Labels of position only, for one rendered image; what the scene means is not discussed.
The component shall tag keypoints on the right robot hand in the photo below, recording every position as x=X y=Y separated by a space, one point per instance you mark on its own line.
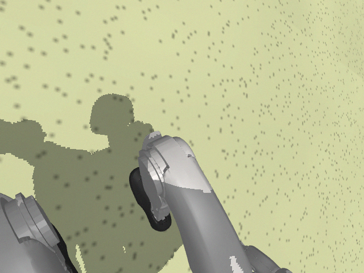
x=259 y=261

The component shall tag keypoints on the right robot foot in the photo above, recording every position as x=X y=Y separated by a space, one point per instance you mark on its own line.
x=142 y=199

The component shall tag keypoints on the left robot foot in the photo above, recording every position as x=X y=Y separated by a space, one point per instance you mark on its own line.
x=63 y=248

